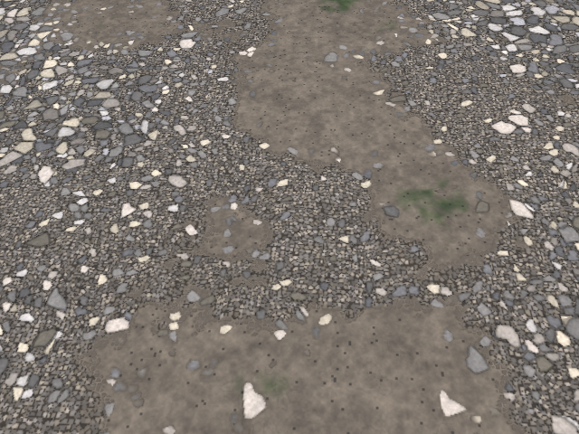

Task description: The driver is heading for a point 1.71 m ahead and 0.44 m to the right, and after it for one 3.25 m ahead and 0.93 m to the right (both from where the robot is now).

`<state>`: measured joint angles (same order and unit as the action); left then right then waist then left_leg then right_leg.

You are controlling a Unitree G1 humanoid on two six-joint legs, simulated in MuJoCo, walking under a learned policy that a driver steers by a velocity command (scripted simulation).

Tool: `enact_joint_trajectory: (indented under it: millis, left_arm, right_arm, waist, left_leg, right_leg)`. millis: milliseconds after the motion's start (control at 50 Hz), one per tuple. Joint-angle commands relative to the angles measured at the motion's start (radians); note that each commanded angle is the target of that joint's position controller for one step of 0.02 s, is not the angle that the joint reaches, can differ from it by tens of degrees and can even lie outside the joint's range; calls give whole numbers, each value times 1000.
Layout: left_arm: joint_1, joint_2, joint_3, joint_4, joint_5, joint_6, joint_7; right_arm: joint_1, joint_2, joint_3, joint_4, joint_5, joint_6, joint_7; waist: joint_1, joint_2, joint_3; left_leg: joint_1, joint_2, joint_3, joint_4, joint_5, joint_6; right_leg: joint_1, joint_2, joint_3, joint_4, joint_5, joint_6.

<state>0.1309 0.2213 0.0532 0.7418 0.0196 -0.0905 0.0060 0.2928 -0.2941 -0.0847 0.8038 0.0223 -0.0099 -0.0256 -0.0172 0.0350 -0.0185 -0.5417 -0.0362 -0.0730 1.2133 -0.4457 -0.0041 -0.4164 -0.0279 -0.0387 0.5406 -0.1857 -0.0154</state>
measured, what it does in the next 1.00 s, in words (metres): walks ahead, turning right: left foot, then right foot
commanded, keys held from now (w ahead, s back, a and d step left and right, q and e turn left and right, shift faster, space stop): q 0.10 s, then e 0.90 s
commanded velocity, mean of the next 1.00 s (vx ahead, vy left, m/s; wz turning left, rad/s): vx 0.06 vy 0.00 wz -0.21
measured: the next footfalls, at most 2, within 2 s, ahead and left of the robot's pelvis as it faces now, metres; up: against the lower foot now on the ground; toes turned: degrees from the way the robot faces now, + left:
left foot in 0.28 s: +0.17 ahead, +0.15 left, +0.00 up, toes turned +5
right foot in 0.68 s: +0.13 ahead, -0.11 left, +0.00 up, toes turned -10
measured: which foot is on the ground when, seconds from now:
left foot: up 0.00-0.26, down 0.28-0.68, up 0.70-1.00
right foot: down 0.00-0.30, up 0.32-0.66, down 0.68-1.00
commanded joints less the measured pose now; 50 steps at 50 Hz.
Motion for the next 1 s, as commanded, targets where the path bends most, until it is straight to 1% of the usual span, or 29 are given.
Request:
enact_joint_trajectory:
  millis: [20,100,140,220,260,280,300,320,340,360,380,400,420,460,500,540,600,640,660,680,700,720,740,760,780,800,840,900,1000]
  left_arm:
    - [-10,132,41,-35,4,2,4]
    - [-3,180,59,-11,-14,9,30]
    - [13,181,57,11,-20,20,37]
    - [48,159,46,74,-42,26,19]
    - [34,163,42,93,-57,28,9]
    - [76,149,35,110,-52,26,4]
    - [97,108,20,105,-20,20,0]
    - [193,59,2,114,-8,17,-8]
    - [134,86,3,96,-26,30,-2]
    - [62,141,18,73,-44,48,5]
    - [27,172,32,68,-49,70,18]
    - [49,196,48,77,-44,93,28]
    - [81,191,56,87,-44,113,35]
    - [99,151,58,87,-41,134,46]
    - [79,118,53,70,-34,139,47]
    - [46,95,42,46,-36,136,34]
    - [40,127,46,17,-39,131,9]
    - [96,133,52,28,-34,130,-3]
    - [124,145,60,42,-26,132,-5]
    - [134,220,80,33,-23,130,5]
    - [135,336,98,-2,-12,123,13]
    - [165,320,91,-12,27,97,1]
    - [118,299,85,-20,25,75,-2]
    - [57,273,82,-31,-4,70,5]
    - [15,234,70,-41,-27,74,14]
    - [6,214,61,-45,-36,79,22]
    - [32,204,55,-48,-33,83,30]
    - [62,215,59,-45,-36,84,38]
    - [56,240,69,-59,-35,98,43]
  right_arm:
    - [23,-39,-20,-88,2,27,2]
    - [-57,-12,-12,-137,-15,35,7]
    - [-94,8,-3,-145,-19,30,18]
    - [-139,22,4,-138,-29,20,30]
    - [-125,8,-3,-118,-35,5,31]
    - [-116,-33,-14,-112,-41,-1,24]
    - [-80,-108,-29,-118,-54,-4,9]
    - [-110,-119,-27,-120,-57,10,-6]
    - [-120,-71,-19,-116,-50,21,-7]
    - [-125,-76,-23,-114,-49,24,-8]
    - [-119,-108,-34,-112,-51,22,-13]
    - [-129,-124,-39,-113,-43,15,-16]
    - [-172,-110,-36,-115,-35,9,-21]
    - [-240,-69,-25,-113,-34,5,-27]
    - [-265,-59,-24,-96,-37,8,-32]
    - [-272,-66,-26,-79,-35,12,-39]
    - [-256,-99,-33,-59,-22,20,-43]
    - [-272,-107,-34,-50,-3,29,-43]
    - [-245,-88,-31,-34,2,35,-40]
    - [-199,-49,-24,-24,-17,43,-33]
    - [-274,-27,-13,-86,-41,40,-33]
    - [-356,-60,-23,-103,-36,31,-36]
    - [-344,-80,-31,-95,-18,30,-37]
    - [-305,-90,-39,-69,-17,30,-42]
    - [-285,-106,-45,-48,-24,32,-48]
    - [-272,-103,-48,-43,-27,33,-49]
    - [-258,-82,-45,-37,-21,29,-44]
    - [-273,-66,-39,-41,-18,22,-41]
    - [-293,-69,-34,-46,-15,12,-28]
  waist:
    - [-18,-167,-76]
    - [-6,-139,-104]
    - [6,-134,-119]
    - [15,-159,-106]
    - [-9,-152,-82]
    - [-3,-125,-93]
    - [6,-37,-166]
    - [59,116,-225]
    - [25,155,-225]
    - [0,154,-176]
    - [-25,150,-148]
    - [-18,143,-123]
    - [12,123,-105]
    - [45,92,-72]
    - [48,90,-64]
    - [41,106,-75]
    - [38,131,-109]
    - [71,110,-110]
    - [73,57,-94]
    - [45,-158,-54]
    - [46,-406,-16]
    - [106,-285,-86]
    - [73,-212,-69]
    - [39,-160,-56]
    - [26,-144,-56]
    - [15,-152,-64]
    - [17,-141,-87]
    - [30,-143,-77]
    - [42,-171,-48]
  left_leg:
    - [-138,78,8,-33,85,-20]
    - [-105,89,23,-240,234,-20]
    - [-5,73,33,-366,296,-11]
    - [152,42,59,-593,324,10]
    - [270,9,97,-797,426,40]
    - [379,39,63,-860,545,60]
    - [557,193,-67,-790,950,98]
    - [679,354,-173,-742,1049,223]
    - [611,363,-197,-781,844,270]
    - [571,350,-201,-829,691,269]
    - [541,377,-225,-869,632,281]
    - [482,399,-214,-897,602,292]
    - [414,394,-175,-917,564,282]
    - [328,351,-80,-941,486,246]
    - [298,324,-5,-940,464,229]
    - [304,319,43,-924,482,219]
    - [354,355,50,-887,502,197]
    - [329,340,87,-816,416,140]
    - [287,303,124,-735,310,87]
    - [134,206,227,-505,134,-3]
    - [-152,44,216,-249,-206,-79]
    - [-174,29,44,-79,-237,-60]
    - [-194,47,2,-37,-151,-39]
    - [-203,66,-10,-51,-54,-31]
    - [-196,79,-18,-73,11,-33]
    - [-155,73,-18,-70,57,-35]
    - [-128,52,-17,-83,122,-41]
    - [-139,38,-29,-191,152,-55]
    - [-66,25,-43,-383,149,-77]
  right_leg:
    - [200,-254,187,-224,502,-170]
    - [233,-293,81,-263,550,-186]
    - [211,-269,34,-265,524,-185]
    - [211,-233,27,-225,431,-173]
    - [199,-198,43,-155,367,-135]
    - [172,-160,44,-106,311,-90]
    - [86,-100,9,-2,113,-20]
    - [-43,-55,1,82,-261,37]
    - [-64,-46,28,145,-350,55]
    - [-115,-31,23,228,-362,55]
    - [-174,-27,34,382,-420,55]
    - [-194,-32,62,513,-436,61]
    - [-177,-41,86,583,-407,64]
    - [-152,-40,75,585,-321,69]
    - [-118,-37,48,508,-258,69]
    - [-62,-41,30,381,-221,59]
    - [12,-28,0,245,-176,34]
    - [122,4,-47,78,-61,-5]
    - [183,25,-39,-9,-5,-39]
    - [267,-98,174,-139,204,-105]
    - [327,-330,538,-215,446,-280]
    - [303,-360,599,-249,359,-358]
    - [302,-308,519,-244,292,-313]
    - [301,-255,449,-229,233,-248]
    - [299,-229,411,-221,211,-206]
    - [276,-208,384,-219,238,-191]
    - [297,-183,365,-219,265,-188]
    - [344,-169,380,-215,252,-190]
    - [309,-142,439,-213,131,-195]
Keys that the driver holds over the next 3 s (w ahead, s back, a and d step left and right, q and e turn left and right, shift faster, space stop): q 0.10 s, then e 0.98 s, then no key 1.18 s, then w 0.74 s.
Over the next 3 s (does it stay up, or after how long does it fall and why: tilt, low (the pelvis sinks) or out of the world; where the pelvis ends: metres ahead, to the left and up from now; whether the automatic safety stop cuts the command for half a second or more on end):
stays up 0.37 -0.14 -0.02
